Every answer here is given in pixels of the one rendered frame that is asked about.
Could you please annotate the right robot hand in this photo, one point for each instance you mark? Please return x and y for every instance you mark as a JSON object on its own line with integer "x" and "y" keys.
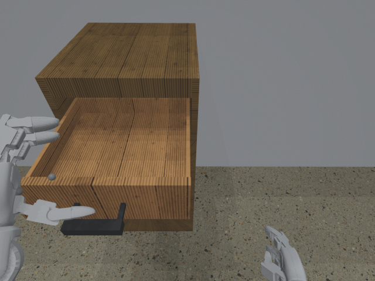
{"x": 288, "y": 265}

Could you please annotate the cabinet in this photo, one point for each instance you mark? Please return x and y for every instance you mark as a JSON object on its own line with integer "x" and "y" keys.
{"x": 129, "y": 60}

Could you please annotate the left robot hand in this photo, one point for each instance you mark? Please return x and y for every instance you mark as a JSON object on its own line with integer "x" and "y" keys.
{"x": 17, "y": 135}

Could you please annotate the handle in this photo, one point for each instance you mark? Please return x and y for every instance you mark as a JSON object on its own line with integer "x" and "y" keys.
{"x": 95, "y": 226}

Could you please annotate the left robot forearm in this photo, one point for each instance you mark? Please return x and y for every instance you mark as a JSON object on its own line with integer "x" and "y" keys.
{"x": 11, "y": 253}

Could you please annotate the drawer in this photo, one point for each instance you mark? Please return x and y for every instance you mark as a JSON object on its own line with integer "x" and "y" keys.
{"x": 118, "y": 150}

